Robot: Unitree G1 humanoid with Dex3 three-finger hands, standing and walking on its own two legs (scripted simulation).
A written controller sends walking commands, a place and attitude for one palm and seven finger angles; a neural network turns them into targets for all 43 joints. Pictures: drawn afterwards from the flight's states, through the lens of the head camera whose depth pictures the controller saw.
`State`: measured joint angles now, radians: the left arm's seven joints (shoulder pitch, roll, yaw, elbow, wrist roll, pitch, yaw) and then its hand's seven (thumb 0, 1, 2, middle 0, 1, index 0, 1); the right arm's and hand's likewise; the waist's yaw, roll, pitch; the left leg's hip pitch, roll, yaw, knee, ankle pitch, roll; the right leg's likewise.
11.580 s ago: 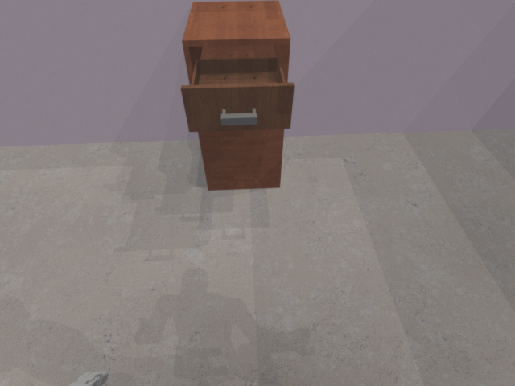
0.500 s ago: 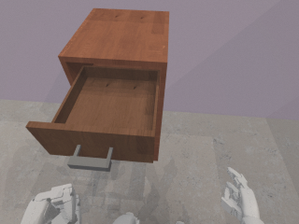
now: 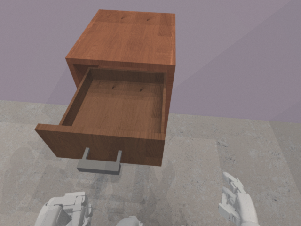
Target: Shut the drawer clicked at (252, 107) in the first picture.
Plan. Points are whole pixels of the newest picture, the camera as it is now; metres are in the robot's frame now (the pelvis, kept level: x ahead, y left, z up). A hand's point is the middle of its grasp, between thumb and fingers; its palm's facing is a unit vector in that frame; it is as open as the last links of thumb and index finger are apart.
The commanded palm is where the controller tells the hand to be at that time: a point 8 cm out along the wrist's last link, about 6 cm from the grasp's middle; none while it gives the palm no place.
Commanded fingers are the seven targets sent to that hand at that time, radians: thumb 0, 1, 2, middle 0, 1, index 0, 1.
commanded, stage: raise the hand and make a fist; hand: left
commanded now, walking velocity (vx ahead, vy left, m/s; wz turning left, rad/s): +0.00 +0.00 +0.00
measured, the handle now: (101, 159) +0.30 +0.17 -0.01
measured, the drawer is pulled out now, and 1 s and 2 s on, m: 0.29 0.29 0.29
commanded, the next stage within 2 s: bring the fist close to the handle in 0.16 s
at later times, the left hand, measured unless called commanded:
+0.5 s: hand (90, 220) +0.13 +0.14 +0.07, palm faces +0.04 -1.00 +0.00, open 3.3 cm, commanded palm +0.10 +0.19 +0.07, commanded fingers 0.00 0.90 0.90 -1.40 -1.60 -1.40 -1.60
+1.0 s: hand (105, 201) +0.18 +0.13 +0.02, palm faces +0.00 -1.00 -0.02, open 3.3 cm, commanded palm +0.15 +0.19 +0.02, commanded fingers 0.00 0.90 0.90 -1.40 -1.60 -1.40 -1.60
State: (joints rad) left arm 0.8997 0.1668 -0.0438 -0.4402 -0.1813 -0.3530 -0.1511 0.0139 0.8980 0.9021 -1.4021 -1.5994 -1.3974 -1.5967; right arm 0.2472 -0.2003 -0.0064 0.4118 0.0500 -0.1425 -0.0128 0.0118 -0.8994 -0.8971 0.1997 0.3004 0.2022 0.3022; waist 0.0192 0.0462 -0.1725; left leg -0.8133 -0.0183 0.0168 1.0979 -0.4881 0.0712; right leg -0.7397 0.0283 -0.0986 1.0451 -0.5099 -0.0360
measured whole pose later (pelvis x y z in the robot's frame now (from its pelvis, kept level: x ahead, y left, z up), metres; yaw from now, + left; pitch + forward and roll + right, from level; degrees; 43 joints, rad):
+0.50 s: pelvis +0.00 +0.00 -0.01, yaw +0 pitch +14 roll -3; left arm 0.88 0.16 -0.06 -0.41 -0.16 -0.40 -0.11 0.02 0.90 0.90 -1.40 -1.60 -1.40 -1.60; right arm 0.23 -0.20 0.00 0.39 0.03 -0.12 0.00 0.01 -0.90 -0.90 0.20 0.30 0.20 0.30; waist 0.02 0.04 -0.18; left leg -0.89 -0.02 0.01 1.16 -0.51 0.07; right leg -0.81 0.03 -0.11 1.11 -0.54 -0.04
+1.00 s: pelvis +0.01 -0.02 -0.03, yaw -1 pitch +19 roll -3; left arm 0.67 0.17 -0.02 -0.21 -0.16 -0.47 -0.11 0.01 0.90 0.90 -1.40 -1.60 -1.40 -1.60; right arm 0.22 -0.21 -0.01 0.46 0.02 -0.09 -0.01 0.01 -0.90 -0.90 0.20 0.30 0.20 0.30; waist -0.01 0.03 -0.20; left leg -1.02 0.00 0.00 1.26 -0.56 0.05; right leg -0.95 0.04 -0.12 1.21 -0.59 -0.06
